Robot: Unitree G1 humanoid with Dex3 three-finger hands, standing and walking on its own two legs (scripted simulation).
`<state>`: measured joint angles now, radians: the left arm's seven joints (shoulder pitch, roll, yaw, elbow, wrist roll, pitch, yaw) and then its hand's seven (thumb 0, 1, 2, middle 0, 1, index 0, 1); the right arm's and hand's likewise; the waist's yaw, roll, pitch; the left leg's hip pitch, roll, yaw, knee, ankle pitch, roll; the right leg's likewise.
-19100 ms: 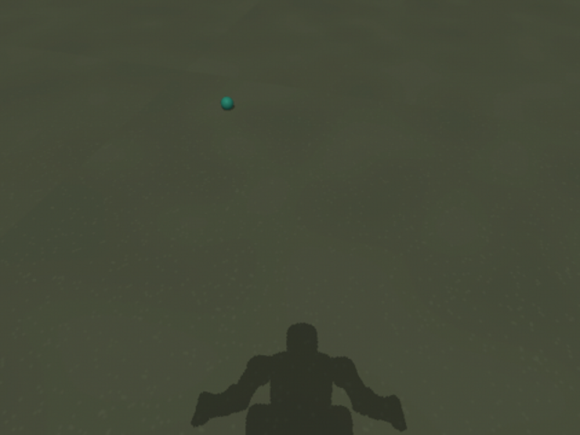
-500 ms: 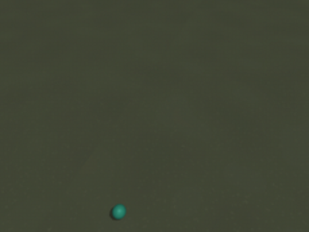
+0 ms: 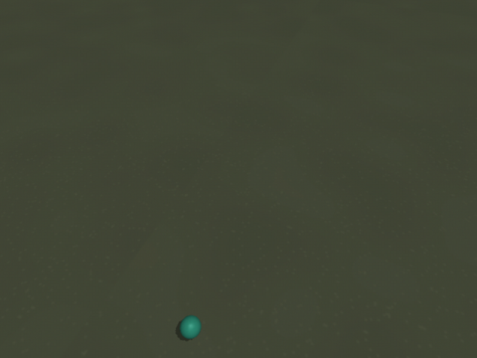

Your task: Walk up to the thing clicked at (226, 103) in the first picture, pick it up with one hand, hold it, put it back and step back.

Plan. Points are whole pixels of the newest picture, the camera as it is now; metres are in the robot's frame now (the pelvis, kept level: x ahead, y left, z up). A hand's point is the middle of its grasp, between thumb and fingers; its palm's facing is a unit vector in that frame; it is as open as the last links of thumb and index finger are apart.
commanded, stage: walk up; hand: left
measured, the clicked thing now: (190, 326) +0.40 +0.20 -0.74
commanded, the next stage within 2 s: stand in 0.06 s
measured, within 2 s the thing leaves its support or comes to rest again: neither
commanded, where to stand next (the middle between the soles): +0.03 -0.01 m, yaw +0 degrees
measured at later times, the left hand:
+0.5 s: hand out of the picture +0.08 +0.25 -0.16, palm faces -0.03 -0.94 -0.34, open 7.4 cm
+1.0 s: hand out of the picture +0.07 +0.26 -0.16, palm faces -0.04 -0.94 -0.35, open 7.4 cm
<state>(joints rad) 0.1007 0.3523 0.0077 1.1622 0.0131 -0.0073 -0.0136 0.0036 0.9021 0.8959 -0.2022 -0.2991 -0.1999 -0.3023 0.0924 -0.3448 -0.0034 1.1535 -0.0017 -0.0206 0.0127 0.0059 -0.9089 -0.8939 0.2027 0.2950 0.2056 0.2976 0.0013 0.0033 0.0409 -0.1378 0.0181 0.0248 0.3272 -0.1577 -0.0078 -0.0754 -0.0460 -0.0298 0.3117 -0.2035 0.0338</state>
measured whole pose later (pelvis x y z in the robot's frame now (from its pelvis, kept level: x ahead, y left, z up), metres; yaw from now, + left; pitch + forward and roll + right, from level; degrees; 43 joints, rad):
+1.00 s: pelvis +0.00 +0.00 +0.00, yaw +0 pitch -2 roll +0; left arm 0.13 0.35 0.00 1.13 0.02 -0.01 -0.01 0.00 0.90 0.90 -0.20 -0.30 -0.20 -0.30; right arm 0.10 -0.35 0.00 1.15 -0.01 -0.01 0.01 0.01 -0.91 -0.89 0.20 0.29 0.21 0.30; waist 0.00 0.00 0.04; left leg -0.14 0.02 0.03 0.32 -0.15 -0.01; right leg -0.08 -0.05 -0.03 0.30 -0.20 0.04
